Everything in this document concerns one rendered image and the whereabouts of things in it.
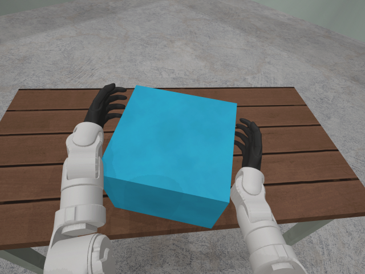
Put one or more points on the robot right hand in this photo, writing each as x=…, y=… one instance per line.
x=252, y=150

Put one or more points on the robot right forearm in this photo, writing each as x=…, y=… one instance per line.
x=269, y=253

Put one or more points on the table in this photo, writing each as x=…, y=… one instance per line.
x=307, y=180

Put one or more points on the robot left forearm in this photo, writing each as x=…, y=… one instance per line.
x=81, y=202

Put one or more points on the robot left upper arm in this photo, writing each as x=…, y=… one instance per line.
x=89, y=254

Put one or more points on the carton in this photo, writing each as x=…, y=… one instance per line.
x=171, y=156

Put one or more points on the robot left hand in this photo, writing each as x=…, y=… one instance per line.
x=98, y=110

